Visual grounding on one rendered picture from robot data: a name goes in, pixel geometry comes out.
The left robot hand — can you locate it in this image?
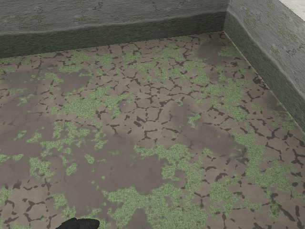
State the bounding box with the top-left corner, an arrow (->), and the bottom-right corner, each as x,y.
55,218 -> 100,229

